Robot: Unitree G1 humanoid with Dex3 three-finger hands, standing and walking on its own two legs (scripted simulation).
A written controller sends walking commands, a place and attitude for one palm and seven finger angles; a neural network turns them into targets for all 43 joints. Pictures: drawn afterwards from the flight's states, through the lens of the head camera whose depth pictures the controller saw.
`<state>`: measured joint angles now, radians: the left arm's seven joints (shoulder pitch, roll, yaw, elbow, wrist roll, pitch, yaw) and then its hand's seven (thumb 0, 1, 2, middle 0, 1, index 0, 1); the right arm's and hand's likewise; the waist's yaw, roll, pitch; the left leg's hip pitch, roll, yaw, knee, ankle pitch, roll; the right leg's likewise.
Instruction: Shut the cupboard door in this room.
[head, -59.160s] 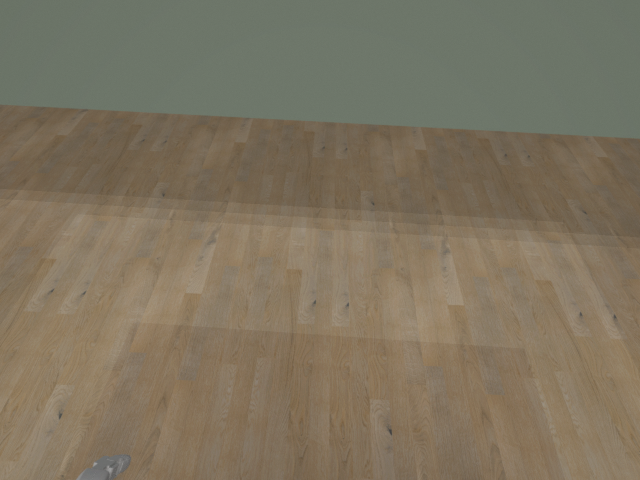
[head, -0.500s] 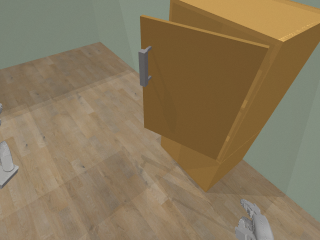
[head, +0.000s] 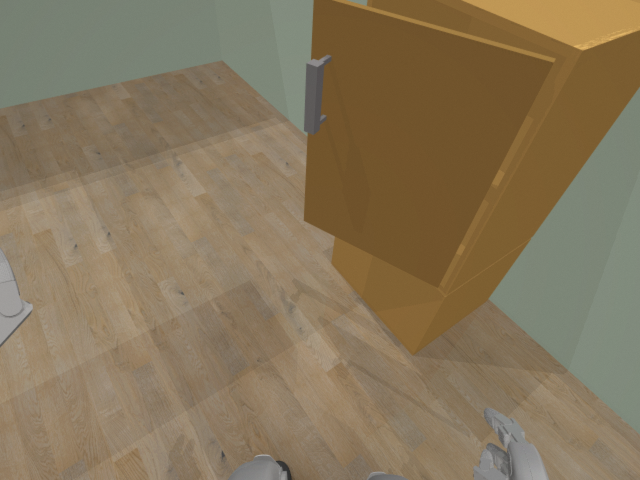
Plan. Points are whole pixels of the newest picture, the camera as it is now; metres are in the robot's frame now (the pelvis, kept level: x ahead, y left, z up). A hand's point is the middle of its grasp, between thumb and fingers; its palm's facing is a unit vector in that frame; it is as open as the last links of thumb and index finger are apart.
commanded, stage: step back with the hand held close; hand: left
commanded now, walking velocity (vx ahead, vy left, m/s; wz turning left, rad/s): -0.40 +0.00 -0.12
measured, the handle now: (319, 94) +0.81 +0.02 +0.07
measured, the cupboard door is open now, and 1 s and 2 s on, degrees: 23 23 23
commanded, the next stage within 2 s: stop stepping back and stand still in 0.14 s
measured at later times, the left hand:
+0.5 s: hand out of the picture +0.11 +0.28 +0.19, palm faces +0.36 -0.85 -0.39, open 7.4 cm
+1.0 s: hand out of the picture +0.05 +0.30 +0.20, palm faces +0.25 -0.87 -0.43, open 7.4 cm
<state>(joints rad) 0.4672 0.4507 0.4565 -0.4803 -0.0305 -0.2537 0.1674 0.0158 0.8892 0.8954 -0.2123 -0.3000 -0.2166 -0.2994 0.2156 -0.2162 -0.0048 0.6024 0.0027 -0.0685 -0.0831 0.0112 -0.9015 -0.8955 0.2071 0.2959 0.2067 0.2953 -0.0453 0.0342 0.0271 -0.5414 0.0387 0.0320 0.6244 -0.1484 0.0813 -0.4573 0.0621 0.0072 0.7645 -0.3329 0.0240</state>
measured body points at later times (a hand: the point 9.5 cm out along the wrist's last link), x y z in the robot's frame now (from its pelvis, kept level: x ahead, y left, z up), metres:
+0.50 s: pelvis -0.13 +0.03 +0.02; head -0.13 +0.06 +0.47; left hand +0.09 +0.33 +0.21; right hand +0.02 -0.22 -0.04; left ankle +0.01 +0.09 -0.71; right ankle -0.15 -0.10 -0.70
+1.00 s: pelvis -0.19 +0.08 +0.03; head -0.19 +0.13 +0.47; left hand +0.03 +0.35 +0.22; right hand -0.11 -0.15 -0.06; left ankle -0.13 +0.17 -0.72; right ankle -0.19 -0.04 -0.66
